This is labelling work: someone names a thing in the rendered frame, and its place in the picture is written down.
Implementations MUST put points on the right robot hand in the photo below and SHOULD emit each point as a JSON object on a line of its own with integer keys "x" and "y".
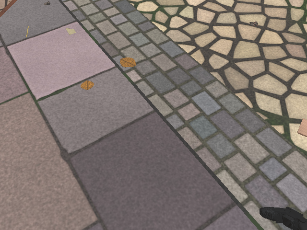
{"x": 288, "y": 216}

